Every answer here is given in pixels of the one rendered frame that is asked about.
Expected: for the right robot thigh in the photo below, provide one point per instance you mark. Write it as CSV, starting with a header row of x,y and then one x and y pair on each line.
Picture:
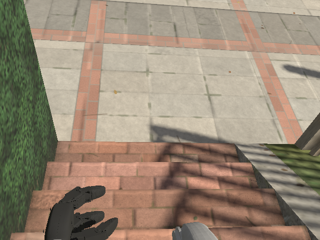
x,y
193,231

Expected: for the left robot hand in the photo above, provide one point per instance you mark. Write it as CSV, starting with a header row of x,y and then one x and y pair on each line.
x,y
63,224

